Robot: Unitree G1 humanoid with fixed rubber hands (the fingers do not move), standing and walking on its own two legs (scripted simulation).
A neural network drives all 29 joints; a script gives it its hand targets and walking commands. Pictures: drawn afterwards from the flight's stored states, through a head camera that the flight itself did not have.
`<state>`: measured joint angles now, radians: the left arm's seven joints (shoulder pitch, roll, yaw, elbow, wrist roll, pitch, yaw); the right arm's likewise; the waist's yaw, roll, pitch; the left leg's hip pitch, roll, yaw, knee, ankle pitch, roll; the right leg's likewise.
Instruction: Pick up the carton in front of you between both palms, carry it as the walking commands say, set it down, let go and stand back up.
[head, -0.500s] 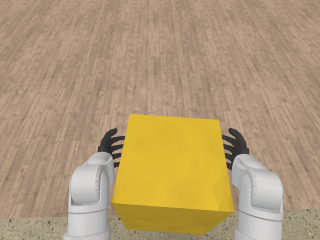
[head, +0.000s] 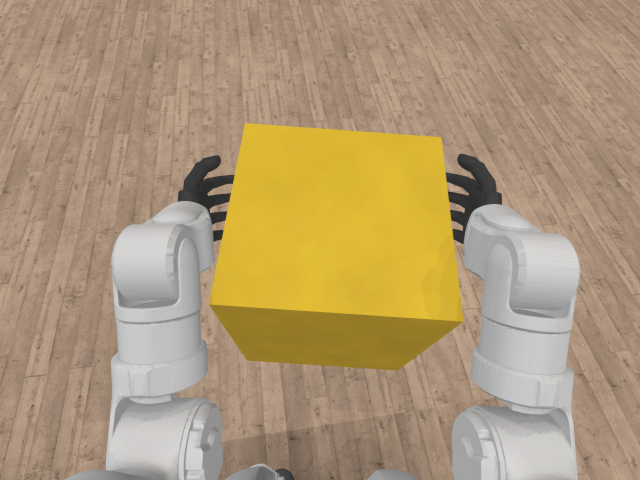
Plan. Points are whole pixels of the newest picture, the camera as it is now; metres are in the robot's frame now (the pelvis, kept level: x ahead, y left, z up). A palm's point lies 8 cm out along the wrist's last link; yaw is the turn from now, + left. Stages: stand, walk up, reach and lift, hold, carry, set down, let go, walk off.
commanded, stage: carry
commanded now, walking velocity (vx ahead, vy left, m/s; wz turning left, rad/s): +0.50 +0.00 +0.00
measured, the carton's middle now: (331, 263) +0.35 -0.01 +0.07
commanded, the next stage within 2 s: none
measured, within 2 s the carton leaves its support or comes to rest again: neither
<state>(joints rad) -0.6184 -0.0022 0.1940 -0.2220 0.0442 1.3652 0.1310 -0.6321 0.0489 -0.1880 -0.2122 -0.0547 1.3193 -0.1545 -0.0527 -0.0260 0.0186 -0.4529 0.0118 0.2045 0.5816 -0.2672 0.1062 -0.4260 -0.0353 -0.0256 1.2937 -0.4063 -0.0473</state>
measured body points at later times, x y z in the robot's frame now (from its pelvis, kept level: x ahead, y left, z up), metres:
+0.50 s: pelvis +0.33 -0.03 +0.03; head +0.42 -0.03 +0.47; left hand +0.71 +0.16 +0.14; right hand +0.75 -0.15 +0.14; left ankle +0.25 +0.09 -0.59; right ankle +0.35 -0.10 -0.70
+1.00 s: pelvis +0.65 +0.02 +0.06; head +0.73 +0.02 +0.50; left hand +1.07 +0.13 +0.20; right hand +1.05 -0.17 +0.21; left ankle +0.61 +0.09 -0.68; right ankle +0.72 -0.11 -0.61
